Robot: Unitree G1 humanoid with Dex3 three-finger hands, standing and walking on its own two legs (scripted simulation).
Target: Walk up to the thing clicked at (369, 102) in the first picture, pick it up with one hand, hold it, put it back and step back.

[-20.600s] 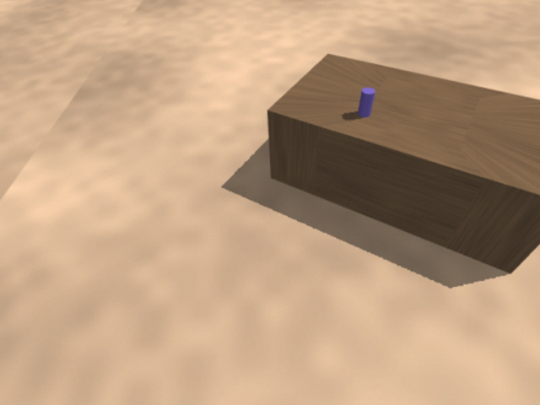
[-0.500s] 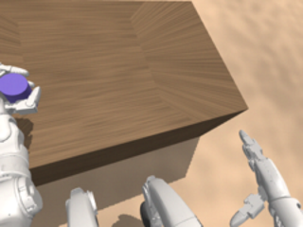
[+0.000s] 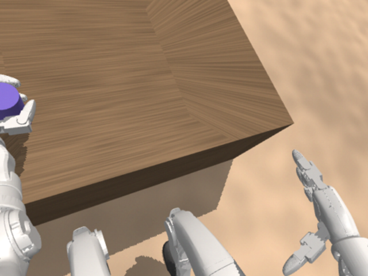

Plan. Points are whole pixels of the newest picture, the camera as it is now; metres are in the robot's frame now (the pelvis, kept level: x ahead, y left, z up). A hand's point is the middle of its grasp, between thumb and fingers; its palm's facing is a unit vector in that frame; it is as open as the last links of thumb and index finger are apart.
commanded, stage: lower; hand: left
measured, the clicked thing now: (9, 110) +0.52 +0.23 -0.07
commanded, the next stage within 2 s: loosen in 0.52 s
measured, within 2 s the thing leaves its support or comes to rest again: rests again in 0.42 s
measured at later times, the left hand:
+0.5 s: hand (22, 110) +0.52 +0.21 -0.08, palm faces +0.20 -0.98 -0.05, open 7.3 cm
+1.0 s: hand (21, 110) +0.52 +0.21 -0.09, palm faces +0.22 -0.97 -0.02, open 11.2 cm
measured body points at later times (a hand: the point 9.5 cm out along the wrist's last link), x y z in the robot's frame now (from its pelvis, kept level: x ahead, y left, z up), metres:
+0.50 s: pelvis -0.01 +0.00 -0.02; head +0.19 +0.10 +0.37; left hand +0.51 +0.26 -0.08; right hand +0.18 -0.25 +0.08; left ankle +0.06 +0.13 -0.54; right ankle +0.02 -0.15 -0.54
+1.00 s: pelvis -0.02 +0.00 -0.03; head +0.18 +0.10 +0.36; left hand +0.51 +0.26 -0.08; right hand +0.17 -0.24 +0.08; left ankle +0.06 +0.13 -0.54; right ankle +0.02 -0.15 -0.54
